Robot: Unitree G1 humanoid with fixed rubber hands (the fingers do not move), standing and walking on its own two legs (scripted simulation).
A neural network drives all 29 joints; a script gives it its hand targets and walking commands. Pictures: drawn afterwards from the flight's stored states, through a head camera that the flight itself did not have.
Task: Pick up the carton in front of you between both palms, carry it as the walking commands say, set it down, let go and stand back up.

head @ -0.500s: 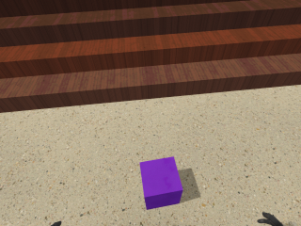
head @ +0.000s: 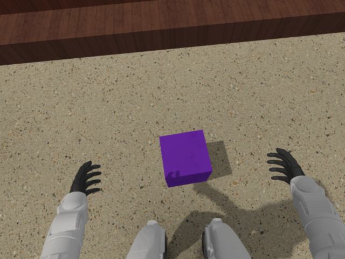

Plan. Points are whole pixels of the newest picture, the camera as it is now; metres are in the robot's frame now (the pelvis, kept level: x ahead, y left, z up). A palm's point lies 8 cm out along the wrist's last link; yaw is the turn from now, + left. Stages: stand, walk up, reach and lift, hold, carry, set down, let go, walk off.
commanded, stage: reach and lift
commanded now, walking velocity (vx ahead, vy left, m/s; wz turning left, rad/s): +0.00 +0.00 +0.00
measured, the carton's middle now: (184, 160) +0.48 -0.01 -0.60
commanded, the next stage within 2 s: none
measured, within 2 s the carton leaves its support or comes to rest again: neither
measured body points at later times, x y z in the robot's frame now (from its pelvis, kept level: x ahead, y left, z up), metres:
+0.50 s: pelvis -0.08 -0.01 -0.06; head +0.22 -0.02 +0.27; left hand +0.44 +0.19 -0.15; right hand +0.48 -0.22 -0.15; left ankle +0.01 +0.13 -0.69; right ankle +0.01 -0.12 -0.69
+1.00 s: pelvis -0.04 -0.01 -0.15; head +0.31 -0.02 +0.13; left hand +0.46 +0.18 -0.32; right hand +0.51 -0.19 -0.32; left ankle +0.01 +0.13 -0.68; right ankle +0.01 -0.13 -0.69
